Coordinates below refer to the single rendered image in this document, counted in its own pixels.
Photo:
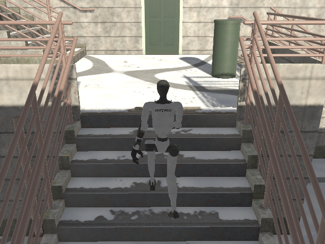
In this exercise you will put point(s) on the left robot forearm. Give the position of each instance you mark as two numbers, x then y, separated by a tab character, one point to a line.
139	138

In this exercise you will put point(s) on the robot left hand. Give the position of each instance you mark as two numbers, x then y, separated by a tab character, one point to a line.
133	154

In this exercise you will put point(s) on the robot right upper arm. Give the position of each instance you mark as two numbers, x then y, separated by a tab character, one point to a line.
179	114

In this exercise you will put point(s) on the robot left upper arm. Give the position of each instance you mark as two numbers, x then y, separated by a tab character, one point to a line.
145	114

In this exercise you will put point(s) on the robot torso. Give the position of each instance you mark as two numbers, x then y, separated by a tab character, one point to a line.
162	122

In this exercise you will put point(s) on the right robot shin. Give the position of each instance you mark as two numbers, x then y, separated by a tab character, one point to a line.
172	190

